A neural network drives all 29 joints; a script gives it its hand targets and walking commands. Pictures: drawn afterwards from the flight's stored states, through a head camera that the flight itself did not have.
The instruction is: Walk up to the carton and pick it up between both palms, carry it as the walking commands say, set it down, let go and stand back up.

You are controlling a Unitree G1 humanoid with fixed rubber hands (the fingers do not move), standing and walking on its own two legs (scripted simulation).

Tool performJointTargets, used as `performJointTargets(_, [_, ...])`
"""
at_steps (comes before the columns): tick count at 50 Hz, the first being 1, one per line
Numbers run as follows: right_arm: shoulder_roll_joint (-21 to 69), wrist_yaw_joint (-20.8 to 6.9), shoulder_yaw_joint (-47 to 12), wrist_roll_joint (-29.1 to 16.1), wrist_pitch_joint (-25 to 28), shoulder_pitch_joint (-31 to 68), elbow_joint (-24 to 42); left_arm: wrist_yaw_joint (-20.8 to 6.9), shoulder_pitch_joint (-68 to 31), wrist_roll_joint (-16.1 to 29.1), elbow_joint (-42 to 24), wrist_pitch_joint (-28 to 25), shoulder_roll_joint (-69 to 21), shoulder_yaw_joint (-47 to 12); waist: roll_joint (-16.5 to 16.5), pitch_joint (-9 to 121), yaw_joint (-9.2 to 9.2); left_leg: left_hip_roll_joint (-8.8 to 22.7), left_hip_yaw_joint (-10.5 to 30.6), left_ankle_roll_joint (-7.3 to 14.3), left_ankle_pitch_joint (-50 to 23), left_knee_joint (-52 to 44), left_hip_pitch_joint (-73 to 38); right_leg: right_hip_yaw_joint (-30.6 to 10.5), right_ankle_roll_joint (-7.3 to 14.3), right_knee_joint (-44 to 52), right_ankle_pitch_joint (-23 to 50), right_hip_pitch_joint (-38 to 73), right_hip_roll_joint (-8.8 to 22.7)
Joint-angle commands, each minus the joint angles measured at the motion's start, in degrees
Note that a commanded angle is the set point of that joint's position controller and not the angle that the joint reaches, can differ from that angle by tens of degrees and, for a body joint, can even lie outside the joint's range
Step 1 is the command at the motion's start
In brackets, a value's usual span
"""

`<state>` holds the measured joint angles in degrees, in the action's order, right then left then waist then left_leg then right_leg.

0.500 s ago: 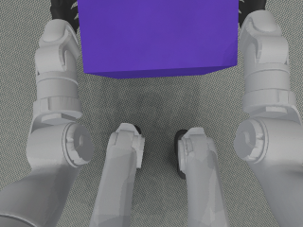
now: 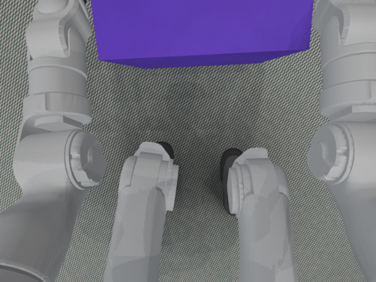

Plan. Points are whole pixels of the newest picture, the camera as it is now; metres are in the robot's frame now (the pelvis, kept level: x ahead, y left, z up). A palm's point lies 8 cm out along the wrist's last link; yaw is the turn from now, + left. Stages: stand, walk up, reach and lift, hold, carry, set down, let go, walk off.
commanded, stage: set down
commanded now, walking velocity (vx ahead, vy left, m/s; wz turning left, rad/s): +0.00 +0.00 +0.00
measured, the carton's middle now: out of the picture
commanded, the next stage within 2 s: none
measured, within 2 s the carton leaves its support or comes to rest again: rests again in 0.54 s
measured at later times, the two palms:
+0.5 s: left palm out of the picture +0.54 +0.21 -0.17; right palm out of the picture +0.57 -0.16 -0.17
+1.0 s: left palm out of the picture +0.55 +0.21 -0.18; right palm out of the picture +0.58 -0.16 -0.19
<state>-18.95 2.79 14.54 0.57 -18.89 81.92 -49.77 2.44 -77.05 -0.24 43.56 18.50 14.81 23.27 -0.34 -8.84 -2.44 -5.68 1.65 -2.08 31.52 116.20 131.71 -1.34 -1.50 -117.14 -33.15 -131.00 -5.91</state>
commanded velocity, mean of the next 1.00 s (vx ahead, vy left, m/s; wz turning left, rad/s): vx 0.00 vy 0.00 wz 0.00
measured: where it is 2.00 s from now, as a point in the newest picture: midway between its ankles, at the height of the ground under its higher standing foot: (195, 189)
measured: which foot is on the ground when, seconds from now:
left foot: down 0.00-1.00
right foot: down 0.00-1.00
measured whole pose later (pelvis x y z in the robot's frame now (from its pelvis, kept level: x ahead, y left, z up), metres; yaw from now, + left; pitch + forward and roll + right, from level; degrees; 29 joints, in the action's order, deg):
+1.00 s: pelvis +0.00 +0.00 -0.03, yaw +0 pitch +39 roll +1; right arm -22.1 2.9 10.7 -3.1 -14.5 87.0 -58.0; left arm 0.4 -81.8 0.7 50.0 14.8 16.8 23.9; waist -0.1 -19.3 -3.1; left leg -3.5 -0.2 -1.0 34.2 124.3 129.1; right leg -0.7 -0.6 -125.7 -35.7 -128.8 -5.2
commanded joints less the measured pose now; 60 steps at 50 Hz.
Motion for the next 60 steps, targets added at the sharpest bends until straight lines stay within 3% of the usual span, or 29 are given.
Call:
performJointTargets(1, [50.15,-14.33,-21.49,-9.08,2.95,34.25,9.26,-15.03,-36.09,8.53,-5.59,-0.69,-46.85,-26.15,-1.41,73.04,-1.10,0.68,-4.72,1.31,-23.99,-6.13,-39.53,4.55,1.41,5.41,22.01,37.37,0.11])
performJointTargets(8, [51.20,-13.87,-24.08,-10.71,3.78,35.61,10.81,-15.04,-36.57,9.97,-6.03,-1.33,-46.85,-26.92,-3.63,73.08,-1.49,0.52,-4.65,2.01,-25.92,-4.02,-39.00,4.28,1.25,3.29,24.49,39.12,0.02])
performJointTargets(18, [50.70,-13.65,-22.25,-9.66,4.69,33.96,6.50,-15.63,-35.74,8.18,-2.51,-2.20,-46.03,-24.18,-3.19,63.70,-2.00,0.66,-4.92,2.32,-21.89,-2.95,-33.72,3.29,1.61,2.90,21.16,35.59,-0.01])
performJointTargets(32, [48.28,-13.21,-22.20,-10.93,5.97,36.48,4.89,-15.17,-37.92,9.15,-0.95,-3.38,-44.12,-24.27,-2.66,59.95,-1.84,0.99,-4.49,2.55,-21.06,-1.44,-34.73,3.28,1.96,1.14,19.01,34.04,0.06])
performJointTargets(60, [44.93,-14.99,-16.98,-7.23,4.71,31.82,-3.09,-17.82,-30.35,2.59,8.07,-1.51,-42.26,-17.42,-2.85,39.89,-3.32,1.58,-3.62,3.32,-12.61,-0.68,-28.72,2.07,2.88,0.98,10.23,26.58,0.31])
